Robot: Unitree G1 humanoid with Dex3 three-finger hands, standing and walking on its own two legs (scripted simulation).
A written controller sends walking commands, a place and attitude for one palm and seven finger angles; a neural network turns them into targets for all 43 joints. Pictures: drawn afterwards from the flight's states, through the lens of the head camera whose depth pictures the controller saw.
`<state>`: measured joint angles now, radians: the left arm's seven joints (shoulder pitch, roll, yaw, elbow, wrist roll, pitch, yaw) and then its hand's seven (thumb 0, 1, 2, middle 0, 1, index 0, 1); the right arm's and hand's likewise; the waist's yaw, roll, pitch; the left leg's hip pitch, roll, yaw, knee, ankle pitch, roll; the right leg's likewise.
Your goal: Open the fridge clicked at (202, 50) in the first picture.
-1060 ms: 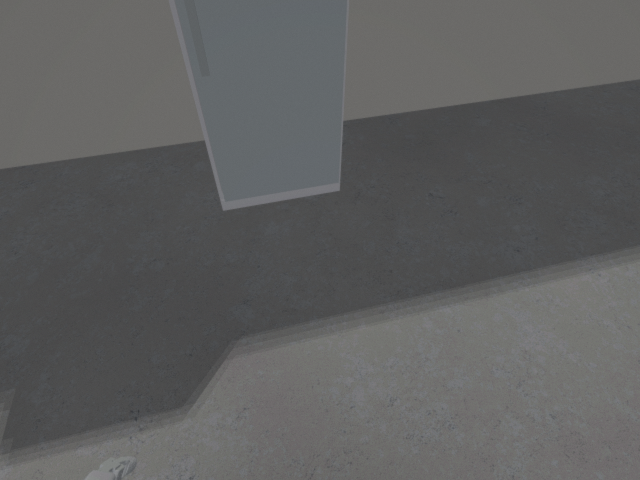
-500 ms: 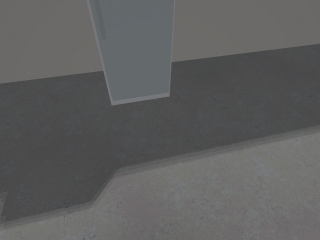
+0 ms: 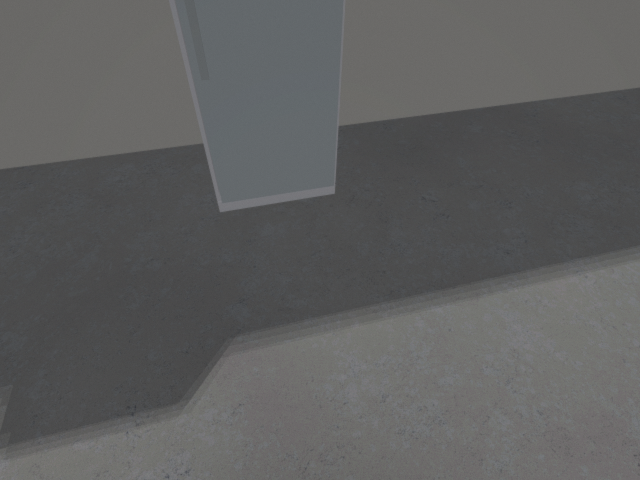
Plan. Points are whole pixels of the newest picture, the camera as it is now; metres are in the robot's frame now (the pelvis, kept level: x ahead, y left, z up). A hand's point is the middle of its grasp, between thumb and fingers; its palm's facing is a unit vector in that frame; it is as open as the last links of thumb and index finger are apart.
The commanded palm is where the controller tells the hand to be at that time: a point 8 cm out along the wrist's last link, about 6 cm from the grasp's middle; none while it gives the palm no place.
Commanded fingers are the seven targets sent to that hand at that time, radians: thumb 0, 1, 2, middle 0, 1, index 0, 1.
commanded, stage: look at it before walking up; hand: left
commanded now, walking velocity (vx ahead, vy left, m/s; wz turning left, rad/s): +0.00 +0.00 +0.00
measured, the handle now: (190, 5) +1.30 +0.45 +0.11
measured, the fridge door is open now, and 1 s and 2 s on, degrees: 0 0 0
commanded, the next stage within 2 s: walk to a spot facing it in 0.38 s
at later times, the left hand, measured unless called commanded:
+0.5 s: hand out of the picture +0.07 +0.25 -0.16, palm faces -0.04 -0.94 -0.33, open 7.4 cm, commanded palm none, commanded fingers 0.00 0.90 0.90 -0.20 -0.30 -0.20 -0.30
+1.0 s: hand out of the picture +0.12 +0.22 -0.18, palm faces +0.01 -0.99 -0.13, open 7.4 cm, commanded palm none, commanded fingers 0.00 0.90 0.90 -0.20 -0.30 -0.20 -0.30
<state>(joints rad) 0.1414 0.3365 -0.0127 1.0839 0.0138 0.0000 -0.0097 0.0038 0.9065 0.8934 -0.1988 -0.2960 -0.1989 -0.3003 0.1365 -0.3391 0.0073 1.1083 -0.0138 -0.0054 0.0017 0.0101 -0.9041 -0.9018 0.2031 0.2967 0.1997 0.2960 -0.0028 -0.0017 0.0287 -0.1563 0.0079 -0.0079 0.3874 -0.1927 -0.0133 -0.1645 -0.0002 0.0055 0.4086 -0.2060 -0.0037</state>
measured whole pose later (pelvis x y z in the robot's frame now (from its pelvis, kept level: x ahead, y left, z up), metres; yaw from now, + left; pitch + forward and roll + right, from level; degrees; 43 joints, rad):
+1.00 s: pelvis +0.12 +0.05 +0.00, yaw +2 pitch +0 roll -2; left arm 0.28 0.19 0.03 1.09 0.03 0.00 -0.03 0.01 0.91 0.89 -0.20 -0.30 -0.20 -0.30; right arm 0.49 -0.11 0.01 1.16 -0.02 -0.08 -0.03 0.01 -0.91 -0.90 0.20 0.30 0.20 0.30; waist -0.04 -0.03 0.04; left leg 0.00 -0.01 0.05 0.33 -0.33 0.06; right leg -0.53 -0.07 -0.06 1.09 -0.33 0.01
